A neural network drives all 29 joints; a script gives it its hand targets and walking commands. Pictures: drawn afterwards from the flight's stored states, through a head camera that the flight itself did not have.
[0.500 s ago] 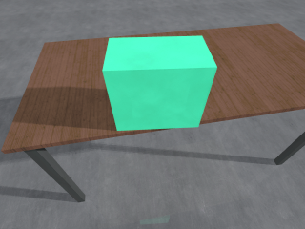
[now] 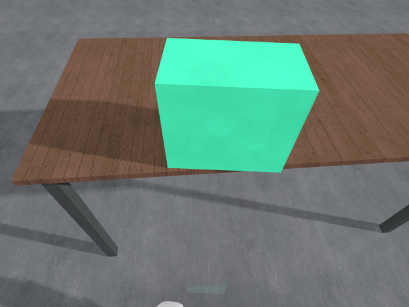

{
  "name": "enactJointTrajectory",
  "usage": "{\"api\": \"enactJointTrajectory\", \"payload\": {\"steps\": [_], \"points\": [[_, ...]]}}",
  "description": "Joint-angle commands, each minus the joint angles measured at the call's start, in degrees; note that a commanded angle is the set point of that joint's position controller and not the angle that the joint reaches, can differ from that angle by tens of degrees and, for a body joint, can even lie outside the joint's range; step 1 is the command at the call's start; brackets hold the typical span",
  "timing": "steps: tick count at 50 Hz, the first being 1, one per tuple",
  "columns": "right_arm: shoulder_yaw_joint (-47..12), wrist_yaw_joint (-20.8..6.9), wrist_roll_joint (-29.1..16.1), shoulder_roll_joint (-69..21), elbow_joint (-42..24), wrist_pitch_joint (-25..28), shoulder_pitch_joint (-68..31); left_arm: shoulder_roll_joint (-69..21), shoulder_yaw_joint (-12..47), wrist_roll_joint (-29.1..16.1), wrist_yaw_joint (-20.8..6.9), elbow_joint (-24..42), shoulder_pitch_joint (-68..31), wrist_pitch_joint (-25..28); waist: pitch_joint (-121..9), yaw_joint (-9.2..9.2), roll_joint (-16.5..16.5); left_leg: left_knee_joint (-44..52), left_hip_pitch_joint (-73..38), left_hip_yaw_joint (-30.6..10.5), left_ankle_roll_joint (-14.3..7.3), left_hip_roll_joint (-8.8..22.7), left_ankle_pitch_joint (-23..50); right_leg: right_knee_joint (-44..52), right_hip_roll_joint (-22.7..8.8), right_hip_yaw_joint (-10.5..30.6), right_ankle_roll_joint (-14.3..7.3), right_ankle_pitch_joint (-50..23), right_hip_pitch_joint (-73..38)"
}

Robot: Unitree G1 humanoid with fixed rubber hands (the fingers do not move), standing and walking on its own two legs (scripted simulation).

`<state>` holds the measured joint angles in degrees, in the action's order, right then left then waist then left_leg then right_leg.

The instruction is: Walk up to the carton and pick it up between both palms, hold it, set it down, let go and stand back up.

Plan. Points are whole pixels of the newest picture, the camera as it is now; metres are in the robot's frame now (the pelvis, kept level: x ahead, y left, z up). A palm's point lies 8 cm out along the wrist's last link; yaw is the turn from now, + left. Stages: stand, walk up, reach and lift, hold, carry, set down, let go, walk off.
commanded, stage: walk up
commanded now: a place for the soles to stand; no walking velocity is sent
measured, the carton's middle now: (228, 110) +0.51 -0.04 +0.09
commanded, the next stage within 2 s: none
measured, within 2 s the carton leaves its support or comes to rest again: neither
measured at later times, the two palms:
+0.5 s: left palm (118, 299) +0.15 +0.20 -0.13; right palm out of the picture +0.08 -0.29 -0.15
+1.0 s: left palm out of the picture +0.06 +0.22 -0.12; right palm out of the picture +0.13 -0.26 -0.14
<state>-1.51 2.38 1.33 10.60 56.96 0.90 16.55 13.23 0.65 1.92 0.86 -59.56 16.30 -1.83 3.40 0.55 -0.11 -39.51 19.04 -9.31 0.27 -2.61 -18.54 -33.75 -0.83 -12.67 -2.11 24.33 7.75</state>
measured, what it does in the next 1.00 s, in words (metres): steps on the spot: right foot, then left foot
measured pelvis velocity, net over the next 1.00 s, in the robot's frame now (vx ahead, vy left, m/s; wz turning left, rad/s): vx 0.04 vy -0.03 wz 0.02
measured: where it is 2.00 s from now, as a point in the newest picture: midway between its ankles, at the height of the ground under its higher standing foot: outside the picture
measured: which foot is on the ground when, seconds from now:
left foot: down 0.00-0.46, up 0.48-0.70, down 0.72-1.00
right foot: down 0.00-0.20, up 0.22-0.42, down 0.44-0.74, up 0.76-0.92, down 0.94-1.00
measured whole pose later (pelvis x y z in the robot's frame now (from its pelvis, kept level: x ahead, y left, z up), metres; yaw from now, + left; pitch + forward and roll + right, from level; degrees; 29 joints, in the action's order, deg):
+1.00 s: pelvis +0.04 -0.03 +0.00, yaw +1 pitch -3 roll +0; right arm -0.7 0.3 1.3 12.8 52.7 -2.7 8.3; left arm 12.7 -0.9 1.0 1.3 -52.9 16.5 0.3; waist 6.3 0.5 -2.5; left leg -39.3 15.3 5.3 -1.0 2.3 -22.3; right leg -36.4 1.1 -0.8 -1.2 15.4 16.5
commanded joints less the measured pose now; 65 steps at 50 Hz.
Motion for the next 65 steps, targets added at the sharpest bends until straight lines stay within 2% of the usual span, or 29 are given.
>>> {"api": "enactJointTrajectory", "payload": {"steps": [1, 5, 7, 8, 9, 10, 11, 15, 18, 20, 21, 22, 23, 24, 25, 28, 33, 35, 37, 39, 42, 44, 46, 48, 49, 51, 54, 58, 65], "points": [[2.9, 0.1, 0.1, 8.5, -3.6, 0.2, 2.7, 9.5, -2.4, 0.4, 0.1, 2.8, 4.4, 0.4, 8.2, -0.25, 0.5, 1.6, 11.0, -0.7, -4.1, 2.2, -9.1, 13.1, -11.5, 14.3, -4.7, 20.8, 3.6], [2.3, -0.6, 0.6, 5.2, -5.9, 1.3, 2.0, 11.2, -2.7, 0.1, 0.5, 2.5, 5.1, 1.1, 11.1, 0.07, 1.8, -1.2, 13.3, 6.6, -1.9, 2.0, -1.1, 14.9, -16.8, 14.5, -7.4, 7.8, 0.6], [2.9, -0.7, 0.9, 5.5, -4.8, 2.2, 6.3, 10.6, -2.5, 0.7, 0.2, 3.3, 2.7, 1.5, 8.0, -2.29, -1.7, 3.0, 0.7, 2.8, -4.4, 3.7, 12.3, 2.1, -10.4, 4.5, -3.4, -9.6, 5.7], [4.3, -0.6, 1.1, 8.7, -3.0, 2.7, 13.2, 10.2, -2.3, 1.1, -0.3, 4.9, -0.6, 1.4, 5.0, -5.56, -4.8, 5.7, -7.1, -8.3, -7.7, 7.8, 21.8, -12.4, -4.7, 0.1, -0.7, -16.0, 10.9], [5.9, -0.2, 0.7, 12.8, -2.2, 2.6, 18.4, 7.8, -1.5, 1.1, -0.8, 6.5, -0.2, 1.2, 1.8, -7.22, -13.1, 12.6, -16.2, -27.2, -13.1, 15.2, 27.5, -24.7, 1.0, 2.7, 2.0, -3.3, 20.9], [6.5, 0.3, 0.0, 13.7, -1.8, 2.3, 20.9, 7.0, -1.3, 1.0, -0.8, 7.8, -1.1, 1.1, 0.5, -7.55, -14.5, 17.4, -22.0, -38.7, -16.5, 20.2, 29.2, -29.8, 1.9, 9.1, 2.6, 15.2, 28.8], [6.5, 0.9, -0.6, 13.7, -3.2, 2.0, 19.7, 7.3, -1.3, 1.2, -0.6, 8.4, -1.3, 0.9, -0.8, -6.56, -10.2, 17.9, -23.5, -38.9, -16.5, 21.3, 28.7, -32.6, -0.2, 13.1, 3.0, 17.2, 31.1], [4.4, 1.6, 0.4, 8.5, -7.5, 1.9, 7.5, 6.2, -1.0, -0.1, 0.0, 9.7, -3.4, 1.0, 0.0, -2.42, -8.4, 14.4, -13.3, -17.8, -11.4, 14.9, 33.5, -25.4, -3.4, 17.8, 4.6, 5.8, 25.3], [3.6, 0.9, 0.7, 8.5, -8.9, 1.8, 0.3, 3.2, -0.5, -1.2, -0.1, 8.3, 0.2, 1.2, -3.6, 0.79, -9.6, 8.7, -4.7, -6.5, -7.9, 9.2, 38.7, -6.8, -2.0, 12.6, 3.3, -4.9, 8.8], [3.7, 0.1, -0.1, 10.7, -8.6, 0.6, -1.0, 3.5, -1.2, -1.2, 0.2, 6.5, 3.9, 1.7, -6.3, 3.45, -5.1, 1.0, 2.3, -2.8, -4.1, 5.2, 31.8, 5.4, 1.8, 7.6, 1.7, -25.6, -5.7], [3.3, -0.1, -0.8, 10.5, -8.7, 0.3, 0.7, 6.0, -2.0, -1.2, 0.6, 6.3, 4.3, 1.9, -6.9, 3.14, -2.4, -1.6, 6.5, -1.7, -1.4, 3.7, 23.6, 4.2, -0.9, 10.7, 0.2, -34.0, -10.9], [2.4, -0.2, -1.5, 8.2, -8.4, -0.2, 4.4, 9.5, -3.1, -1.2, 0.9, 7.9, 2.9, 1.8, -10.0, 2.07, 3.3, -5.8, 7.2, 1.1, 1.2, 1.5, 8.7, 5.1, -10.7, 19.8, -3.6, -41.0, -11.5], [2.3, 0.4, -1.8, 7.7, -6.9, -1.6, 9.5, 12.7, -3.8, -2.2, 0.9, 10.1, -0.5, 1.3, -10.0, -0.29, 9.5, -11.9, 1.0, 4.0, 3.3, -0.2, -13.3, 11.2, -21.3, 30.7, -10.4, -40.3, -1.8], [3.2, 1.0, -1.3, 8.8, -6.6, -3.1, 9.0, 13.3, -4.3, -2.9, 0.8, 11.1, -5.0, 0.9, -6.3, -1.47, 10.8, -16.8, -0.4, 4.8, 3.5, 1.2, -21.4, 13.0, -24.9, 35.4, -14.1, -34.2, 5.7], [3.1, 1.1, -0.7, 8.9, -6.2, -3.5, 5.8, 11.1, -4.0, -2.6, 0.9, 11.1, -6.9, 0.7, -1.4, -0.59, 7.3, -17.5, 1.1, 4.7, 3.4, 2.8, -21.5, 13.5, -23.2, 33.6, -13.8, -31.3, 8.0], [3.6, 0.2, 0.1, 8.0, -6.1, -3.6, 3.4, 9.9, -4.2, -0.8, 1.4, 11.5, -6.3, 1.0, -0.1, -0.03, 12.5, -15.0, 2.9, 5.4, 2.6, 5.5, -16.5, 11.9, -19.4, 29.4, -11.1, -33.4, 7.1], [4.4, -1.1, 0.1, 9.4, -7.2, -3.0, 0.4, 11.0, -4.9, 0.3, 1.6, 12.2, -8.4, 1.5, -5.6, -0.98, 10.8, -1.9, -2.3, 9.4, 1.1, 5.2, -8.4, 7.5, -16.1, 26.5, -9.0, -35.8, 4.6], [4.6, -1.8, 0.1, 9.4, -7.3, -2.7, 1.2, 11.1, -4.5, -0.2, 1.3, 13.1, -10.4, 1.3, -5.6, -3.31, 5.7, 10.2, -11.6, 9.1, -1.1, 5.4, 5.5, 4.3, -13.2, 23.4, -4.7, -27.5, 13.3], [5.8, -1.6, -0.5, 15.3, -8.8, -2.5, -3.8, 5.1, -2.7, -1.3, 0.8, 13.9, -7.8, 0.9, -3.6, -0.77, -9.9, 21.6, -7.0, -7.5, -7.0, 18.5, 6.4, -10.4, 1.7, 10.8, 1.3, -4.0, 17.2], [5.5, -1.3, -1.2, 14.2, -9.7, -2.7, -7.8, 5.5, -3.3, -0.9, 1.7, 13.8, -8.9, 0.5, 0.6, -2.33, -9.8, 24.8, 1.4, -8.0, -13.8, 21.9, 1.4, -22.8, 1.3, 14.7, 0.7, 10.8, 15.7], [4.0, -0.9, 0.0, 11.9, -9.9, -2.8, -9.7, 4.7, -3.0, -1.2, 1.2, 12.2, -4.3, 1.4, 0.2, -1.37, -11.0, 19.2, -5.2, 0.4, -12.8, 17.9, 16.9, -20.1, 0.0, 15.2, 0.8, 7.3, 18.9], [3.6, -1.4, 0.6, 10.9, -9.0, -2.7, -9.3, 3.8, -2.3, -1.3, 0.8, 11.9, -1.0, 2.6, -3.1, -0.98, -9.4, 15.0, -9.6, 3.9, -10.7, 15.9, 15.7, -6.9, -0.7, 13.2, 1.0, 3.4, 14.6], [3.0, -1.7, 0.8, 10.8, -8.3, -2.7, -10.1, 3.5, -2.3, -0.7, 0.6, 10.8, 1.9, 3.7, -5.5, 0.91, -4.3, 9.0, -8.1, 6.5, -7.5, 13.8, 15.5, 7.9, 0.2, 12.1, 0.5, -14.1, 4.1], [1.4, -2.1, -0.3, 7.4, -7.8, -2.2, -5.9, 8.8, -3.3, -0.6, 0.7, 11.9, 2.6, 4.5, -8.7, -0.85, 6.2, 0.3, 1.8, 10.2, -1.8, 8.1, 2.4, 11.5, -12.9, 32.9, -3.9, -29.6, -4.7], [1.1, -1.7, -0.3, 7.1, -7.0, -2.9, -4.3, 11.1, -3.6, -1.6, 0.6, 11.6, 0.7, 3.9, -5.1, -1.83, 5.8, 1.8, -2.8, 10.5, -0.7, 5.9, -11.8, 14.4, -16.8, 35.9, -8.6, -17.9, 6.3], [0.9, -1.6, -0.1, 8.1, -6.4, -2.8, -6.2, 10.0, -3.2, -2.0, 0.0, 11.0, -2.5, 3.1, 1.4, -2.0, 9.2, 10.5, -9.2, 8.4, -1.8, 7.2, -3.6, 16.1, -11.2, 31.2, -6.3, -6.8, 16.6], [1.4, -2.0, -0.2, 10.3, -2.7, -1.2, -4.8, 6.5, -1.6, -1.8, -0.2, 10.1, 0.0, 3.3, 0.0, -0.96, 6.5, 15.4, -12.1, 7.7, -2.8, 9.1, 1.6, 13.8, -5.7, 24.5, -1.6, -6.8, 15.0], [1.1, -1.7, -1.0, 9.6, -0.3, -0.2, -5.1, 5.6, -1.3, -1.3, -0.2, 7.6, 3.0, 4.2, -2.9, 0.06, 0.8, 19.7, -11.4, 8.3, -3.7, 11.1, 3.8, 8.2, -3.8, 21.1, -0.9, -17.3, 8.9], [1.2, -1.4, -1.2, 9.9, 1.5, -1.3, -5.4, 4.7, -0.5, -1.1, 0.7, 5.8, 3.4, 3.9, -0.1, 0.59, -1.8, 23.5, -7.8, 9.4, -4.6, 13.0, -2.6, 5.0, -2.2, 19.4, -0.7, -13.9, 10.1]]}}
